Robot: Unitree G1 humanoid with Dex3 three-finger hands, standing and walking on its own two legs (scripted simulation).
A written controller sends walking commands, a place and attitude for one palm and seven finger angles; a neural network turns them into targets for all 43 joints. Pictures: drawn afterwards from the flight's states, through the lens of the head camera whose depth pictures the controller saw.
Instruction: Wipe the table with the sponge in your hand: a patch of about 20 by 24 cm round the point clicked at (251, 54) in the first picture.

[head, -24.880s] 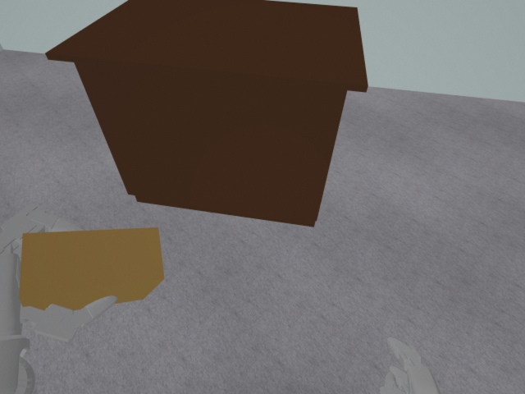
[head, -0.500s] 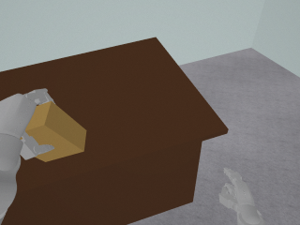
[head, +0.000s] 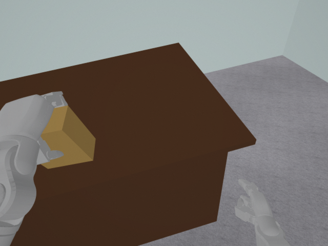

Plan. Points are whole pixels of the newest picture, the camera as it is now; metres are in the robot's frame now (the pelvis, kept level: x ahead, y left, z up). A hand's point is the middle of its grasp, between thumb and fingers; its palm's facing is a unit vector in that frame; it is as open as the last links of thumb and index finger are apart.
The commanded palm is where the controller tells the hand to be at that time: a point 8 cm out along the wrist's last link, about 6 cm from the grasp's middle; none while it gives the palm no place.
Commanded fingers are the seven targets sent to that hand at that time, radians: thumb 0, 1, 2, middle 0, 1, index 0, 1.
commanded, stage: turn the palm down, sponge in hand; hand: left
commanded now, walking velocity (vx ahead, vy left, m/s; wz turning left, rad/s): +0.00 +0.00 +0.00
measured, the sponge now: (62, 144) +0.25 +0.29 +0.16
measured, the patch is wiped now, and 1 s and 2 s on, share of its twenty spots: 0.00 0.00 0.00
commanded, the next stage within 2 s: move the sponge above the wiping area in 0.32 s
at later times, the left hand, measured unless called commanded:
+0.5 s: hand (56, 129) +0.25 +0.27 +0.21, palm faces +0.23 -0.06 -0.97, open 10.1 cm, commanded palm +0.20 +0.27 +0.28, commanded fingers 0.00 0.10 1.30 -1.20 -1.60 -1.20 -1.60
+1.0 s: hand (63, 130) +0.26 +0.27 +0.19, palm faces +0.18 -0.06 -0.98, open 10.1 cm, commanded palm +0.22 +0.27 +0.26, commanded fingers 0.00 0.10 1.30 -1.20 -1.60 -1.20 -1.60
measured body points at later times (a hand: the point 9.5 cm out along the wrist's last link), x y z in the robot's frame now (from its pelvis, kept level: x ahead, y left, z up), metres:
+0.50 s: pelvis +0.00 -0.01 +0.00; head -0.01 -0.07 +0.44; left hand +0.23 +0.27 +0.27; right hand +0.27 -0.20 -0.08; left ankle +0.05 +0.10 -0.74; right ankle +0.02 -0.09 -0.74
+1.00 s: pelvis +0.01 -0.01 +0.00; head -0.01 -0.07 +0.44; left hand +0.25 +0.27 +0.25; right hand +0.27 -0.20 -0.08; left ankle +0.05 +0.10 -0.74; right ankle +0.02 -0.09 -0.74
